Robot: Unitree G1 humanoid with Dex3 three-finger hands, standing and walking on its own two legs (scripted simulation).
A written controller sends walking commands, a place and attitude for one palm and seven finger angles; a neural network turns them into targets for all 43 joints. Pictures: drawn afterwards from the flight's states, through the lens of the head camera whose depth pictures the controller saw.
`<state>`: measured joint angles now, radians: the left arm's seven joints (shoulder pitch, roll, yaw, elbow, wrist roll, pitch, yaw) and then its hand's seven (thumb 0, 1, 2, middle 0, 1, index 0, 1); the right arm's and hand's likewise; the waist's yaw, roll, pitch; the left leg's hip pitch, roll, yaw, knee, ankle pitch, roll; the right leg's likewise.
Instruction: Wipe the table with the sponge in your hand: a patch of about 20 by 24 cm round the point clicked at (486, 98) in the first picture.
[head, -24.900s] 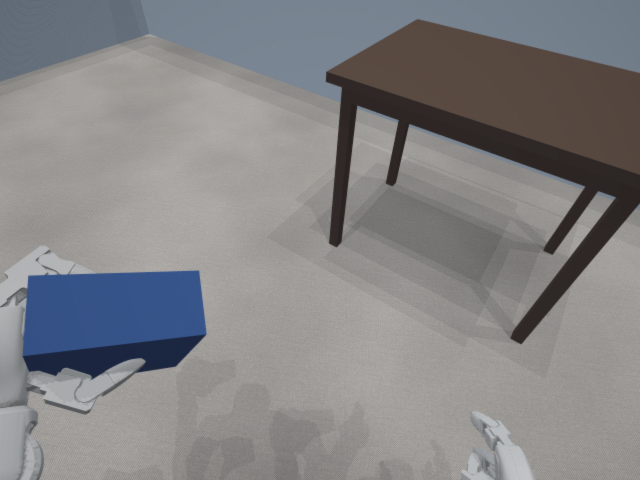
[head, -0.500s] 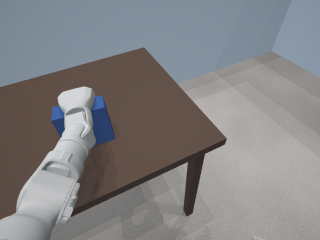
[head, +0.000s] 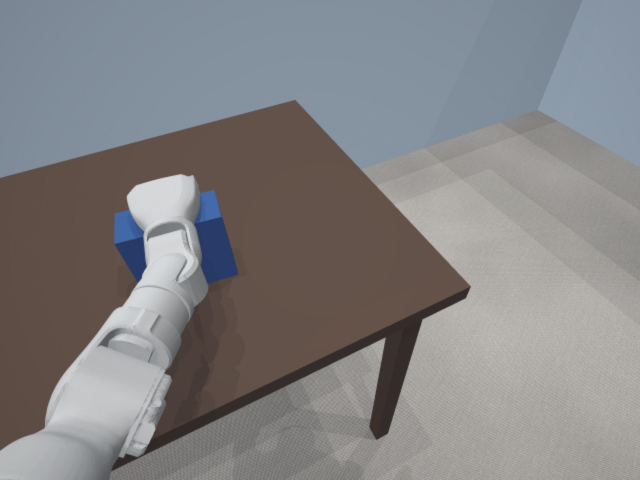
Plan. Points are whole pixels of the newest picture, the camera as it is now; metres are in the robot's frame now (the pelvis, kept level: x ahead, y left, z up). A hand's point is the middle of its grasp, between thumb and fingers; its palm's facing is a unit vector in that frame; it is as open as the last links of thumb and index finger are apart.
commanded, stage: wipe back along the third lane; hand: left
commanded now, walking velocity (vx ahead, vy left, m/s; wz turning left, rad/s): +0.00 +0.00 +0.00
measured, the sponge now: (185, 256) +0.42 +0.22 +0.04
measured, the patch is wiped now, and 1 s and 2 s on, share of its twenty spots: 1.00 1.00 1.00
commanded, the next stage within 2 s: slide back across to the middle lane in 1.44 s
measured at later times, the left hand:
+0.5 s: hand (184, 249) +0.39 +0.20 +0.10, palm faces +0.08 -0.04 -1.00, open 10.0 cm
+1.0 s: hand (194, 278) +0.34 +0.17 +0.10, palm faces +0.07 -0.06 -1.00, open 10.0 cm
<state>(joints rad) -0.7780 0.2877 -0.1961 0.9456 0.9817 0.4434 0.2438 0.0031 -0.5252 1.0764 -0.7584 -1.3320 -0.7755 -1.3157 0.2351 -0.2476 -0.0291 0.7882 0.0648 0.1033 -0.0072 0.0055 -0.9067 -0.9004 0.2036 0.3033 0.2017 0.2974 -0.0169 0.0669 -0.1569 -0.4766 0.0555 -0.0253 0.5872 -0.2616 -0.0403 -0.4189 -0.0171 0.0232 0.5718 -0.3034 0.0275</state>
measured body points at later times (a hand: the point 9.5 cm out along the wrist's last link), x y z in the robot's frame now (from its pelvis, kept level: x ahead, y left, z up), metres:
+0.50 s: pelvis +0.04 +0.00 +0.00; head +0.01 -0.03 +0.45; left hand +0.38 +0.20 +0.15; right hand +0.28 -0.20 -0.08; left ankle +0.02 +0.15 -0.73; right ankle -0.01 -0.14 -0.73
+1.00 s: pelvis +0.01 -0.02 +0.00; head -0.02 -0.06 +0.45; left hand +0.33 +0.17 +0.15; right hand +0.26 -0.21 -0.08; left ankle +0.02 +0.15 -0.73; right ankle -0.01 -0.14 -0.73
